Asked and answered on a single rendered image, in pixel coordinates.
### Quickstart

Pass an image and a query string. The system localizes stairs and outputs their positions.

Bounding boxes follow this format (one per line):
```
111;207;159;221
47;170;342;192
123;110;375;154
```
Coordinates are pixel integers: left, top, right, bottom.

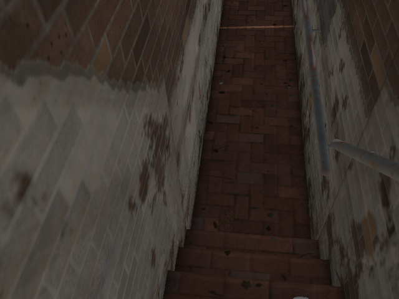
163;229;345;299

